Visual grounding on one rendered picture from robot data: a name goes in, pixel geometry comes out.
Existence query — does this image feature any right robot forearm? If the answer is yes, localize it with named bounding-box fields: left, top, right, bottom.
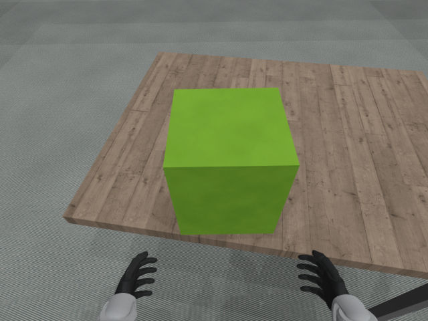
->
left=331, top=294, right=378, bottom=321

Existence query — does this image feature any table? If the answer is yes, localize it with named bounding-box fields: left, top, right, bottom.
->
left=62, top=51, right=428, bottom=321

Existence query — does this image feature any right robot hand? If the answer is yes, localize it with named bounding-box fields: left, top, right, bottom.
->
left=297, top=250, right=349, bottom=310

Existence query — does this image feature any carton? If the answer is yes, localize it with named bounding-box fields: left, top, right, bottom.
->
left=163, top=88, right=300, bottom=235

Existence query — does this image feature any left robot forearm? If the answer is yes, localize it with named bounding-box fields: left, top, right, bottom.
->
left=97, top=293, right=137, bottom=321

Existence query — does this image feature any left robot hand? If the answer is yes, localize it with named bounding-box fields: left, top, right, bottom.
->
left=114, top=251, right=157, bottom=299

